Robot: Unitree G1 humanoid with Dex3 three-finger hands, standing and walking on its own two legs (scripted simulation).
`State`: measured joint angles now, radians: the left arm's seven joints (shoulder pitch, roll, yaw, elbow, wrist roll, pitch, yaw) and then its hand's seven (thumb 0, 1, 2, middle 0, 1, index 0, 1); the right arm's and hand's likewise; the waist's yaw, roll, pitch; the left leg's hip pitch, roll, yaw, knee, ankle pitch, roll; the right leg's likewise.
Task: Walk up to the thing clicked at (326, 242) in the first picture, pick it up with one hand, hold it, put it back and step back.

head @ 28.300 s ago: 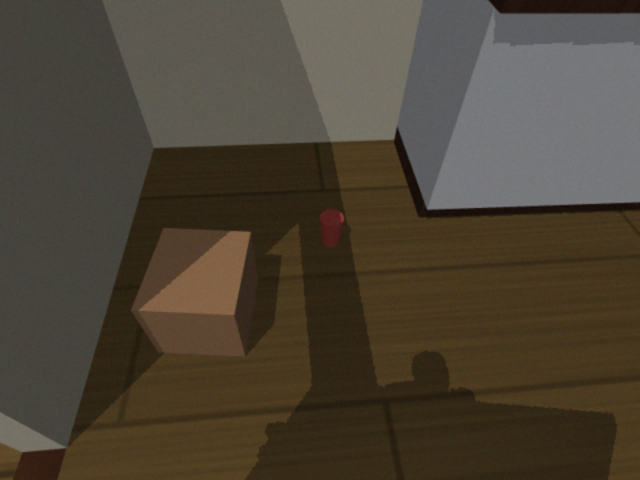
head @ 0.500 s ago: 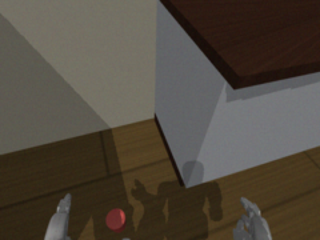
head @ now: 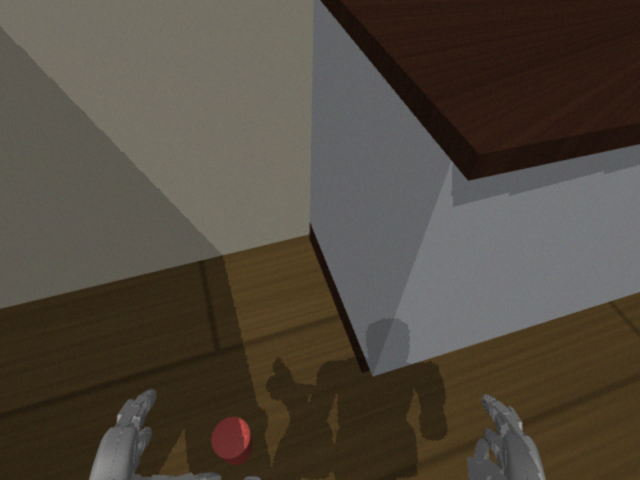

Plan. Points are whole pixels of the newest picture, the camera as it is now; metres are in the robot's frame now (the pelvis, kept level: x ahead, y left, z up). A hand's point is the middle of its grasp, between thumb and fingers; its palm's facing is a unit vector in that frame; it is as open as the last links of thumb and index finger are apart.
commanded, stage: stand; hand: left
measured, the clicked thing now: (234, 443) +0.31 +0.20 -0.65
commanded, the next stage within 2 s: none
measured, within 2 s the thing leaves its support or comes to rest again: neither
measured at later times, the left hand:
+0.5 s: hand out of the picture +0.07 +0.26 -0.11, palm faces +0.00 -0.94 -0.35, open 7.5 cm
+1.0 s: hand out of the picture +0.02 +0.25 -0.11, palm faces +0.00 -0.94 -0.34, open 7.4 cm
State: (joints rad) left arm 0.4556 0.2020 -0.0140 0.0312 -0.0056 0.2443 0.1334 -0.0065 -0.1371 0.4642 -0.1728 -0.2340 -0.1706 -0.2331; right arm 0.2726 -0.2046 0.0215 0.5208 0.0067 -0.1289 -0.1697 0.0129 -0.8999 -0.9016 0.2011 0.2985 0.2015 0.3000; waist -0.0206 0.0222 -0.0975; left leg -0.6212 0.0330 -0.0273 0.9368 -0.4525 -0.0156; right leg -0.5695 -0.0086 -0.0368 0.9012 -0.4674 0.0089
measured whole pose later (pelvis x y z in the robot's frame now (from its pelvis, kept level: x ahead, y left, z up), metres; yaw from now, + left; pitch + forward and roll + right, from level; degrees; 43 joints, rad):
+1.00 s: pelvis -0.02 +0.01 +0.06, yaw +1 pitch -4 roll +0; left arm 0.16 0.32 0.00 1.15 0.03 -0.01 0.01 0.01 0.90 0.90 -0.21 -0.30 -0.20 -0.30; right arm 0.15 -0.31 -0.02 1.15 -0.03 0.00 0.00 0.01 -0.90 -0.90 0.20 0.30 0.20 0.30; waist 0.01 0.01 0.05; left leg -0.15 -0.01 -0.02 0.37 -0.16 0.00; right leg -0.12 -0.05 -0.04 0.38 -0.20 0.03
